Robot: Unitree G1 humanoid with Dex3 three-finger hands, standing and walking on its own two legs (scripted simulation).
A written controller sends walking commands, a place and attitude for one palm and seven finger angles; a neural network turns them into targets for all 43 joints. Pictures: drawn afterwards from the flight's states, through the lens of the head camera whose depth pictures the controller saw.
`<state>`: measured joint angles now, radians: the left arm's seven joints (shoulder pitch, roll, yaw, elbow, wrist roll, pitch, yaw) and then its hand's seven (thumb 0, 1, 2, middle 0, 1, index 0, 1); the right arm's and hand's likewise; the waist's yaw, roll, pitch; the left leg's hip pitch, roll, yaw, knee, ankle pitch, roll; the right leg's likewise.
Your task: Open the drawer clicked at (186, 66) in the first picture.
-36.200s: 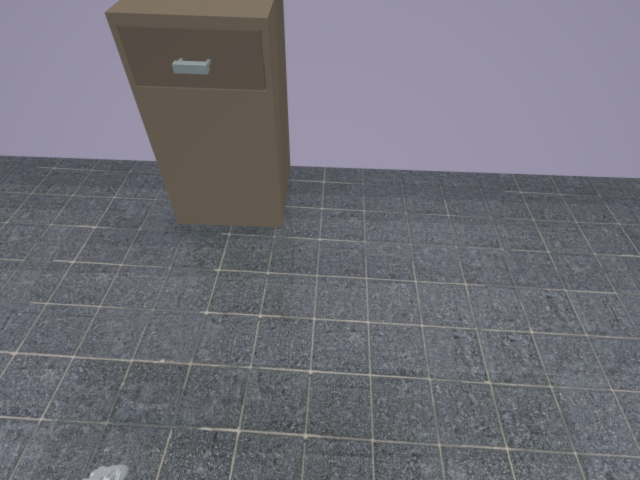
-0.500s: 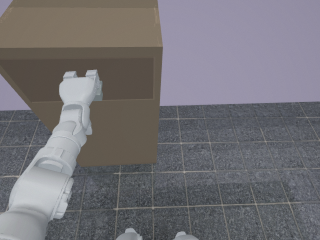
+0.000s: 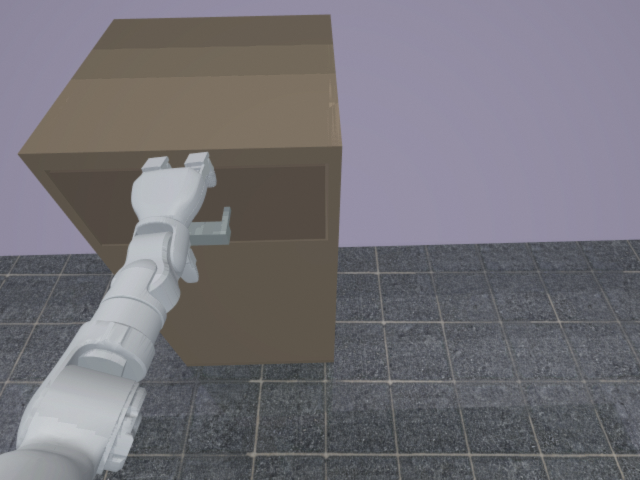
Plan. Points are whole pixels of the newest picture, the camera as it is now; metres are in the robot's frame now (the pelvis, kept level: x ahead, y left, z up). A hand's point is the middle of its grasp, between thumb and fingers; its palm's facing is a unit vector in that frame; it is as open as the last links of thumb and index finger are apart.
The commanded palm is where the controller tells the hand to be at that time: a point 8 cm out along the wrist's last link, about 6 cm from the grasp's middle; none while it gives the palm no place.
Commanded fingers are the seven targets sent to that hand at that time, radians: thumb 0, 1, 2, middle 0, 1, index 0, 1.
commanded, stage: lift the hand off the handle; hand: left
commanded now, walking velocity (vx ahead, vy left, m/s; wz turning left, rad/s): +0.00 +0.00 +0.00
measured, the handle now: (199, 223) +0.51 +0.20 -0.01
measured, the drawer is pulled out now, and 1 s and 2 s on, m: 0.00 0.00 0.00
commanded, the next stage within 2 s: draw the hand back to the body in 0.56 s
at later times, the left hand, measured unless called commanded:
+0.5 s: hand (163, 191) +0.44 +0.19 +0.13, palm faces +0.01 -0.04 -1.00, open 13.8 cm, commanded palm +0.42 +0.20 +0.19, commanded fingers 0.00 -0.50 0.30 -0.30 -1.20 -0.30 -1.20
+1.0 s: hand (124, 241) +0.37 +0.22 +0.13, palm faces +0.07 -0.06 -1.00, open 13.8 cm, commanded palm +0.33 +0.22 +0.19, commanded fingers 0.00 -0.50 0.30 -0.30 -1.20 -0.30 -1.20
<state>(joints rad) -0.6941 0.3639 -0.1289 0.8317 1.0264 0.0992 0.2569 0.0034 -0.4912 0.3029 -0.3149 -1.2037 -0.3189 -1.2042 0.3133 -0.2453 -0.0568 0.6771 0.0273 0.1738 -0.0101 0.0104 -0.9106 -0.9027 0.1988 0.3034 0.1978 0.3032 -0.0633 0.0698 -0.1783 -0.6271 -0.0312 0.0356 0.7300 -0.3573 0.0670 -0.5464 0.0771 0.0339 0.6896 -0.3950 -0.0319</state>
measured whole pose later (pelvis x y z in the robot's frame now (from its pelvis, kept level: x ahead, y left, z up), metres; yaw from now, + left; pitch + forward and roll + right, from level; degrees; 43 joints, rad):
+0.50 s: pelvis +0.00 -0.02 +0.01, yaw +2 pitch +9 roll +0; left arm -0.75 0.45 -0.16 0.74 0.97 0.06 0.04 0.00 -0.49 0.30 -0.32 -1.20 -0.32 -1.20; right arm 0.24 -0.26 -0.02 0.66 0.06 0.19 -0.05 0.01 -0.91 -0.90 0.20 0.30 0.20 0.30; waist -0.03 0.06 -0.12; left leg -0.47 -0.04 0.01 0.62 -0.30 0.04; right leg -0.40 0.07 0.02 0.60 -0.36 -0.05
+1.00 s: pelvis -0.01 -0.01 +0.02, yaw +1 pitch +6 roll +0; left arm -0.37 0.48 -0.10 0.34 0.93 0.08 0.06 0.00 -0.49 0.30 -0.31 -1.20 -0.32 -1.20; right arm 0.20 -0.27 -0.03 0.65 0.06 0.19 -0.03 0.01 -0.91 -0.90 0.20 0.30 0.20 0.30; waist 0.02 0.08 -0.11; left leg -0.38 -0.04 0.03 0.55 -0.28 0.05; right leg -0.31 0.07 0.04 0.54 -0.33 -0.05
